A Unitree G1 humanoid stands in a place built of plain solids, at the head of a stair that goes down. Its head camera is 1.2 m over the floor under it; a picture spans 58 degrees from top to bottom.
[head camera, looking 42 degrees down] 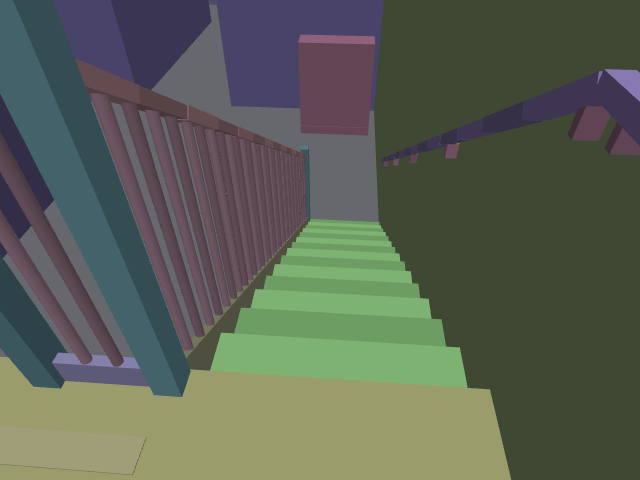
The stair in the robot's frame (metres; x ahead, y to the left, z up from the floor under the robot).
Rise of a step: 0.17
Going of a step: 0.26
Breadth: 0.90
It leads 4 degrees to the right of straight ahead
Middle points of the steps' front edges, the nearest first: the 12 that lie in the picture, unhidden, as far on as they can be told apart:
0.70 -0.06 0.00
0.96 -0.07 -0.17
1.22 -0.09 -0.34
1.48 -0.11 -0.51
1.74 -0.13 -0.68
2.00 -0.15 -0.85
2.26 -0.17 -1.02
2.53 -0.19 -1.19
2.79 -0.20 -1.36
3.05 -0.22 -1.53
3.31 -0.24 -1.70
3.57 -0.26 -1.87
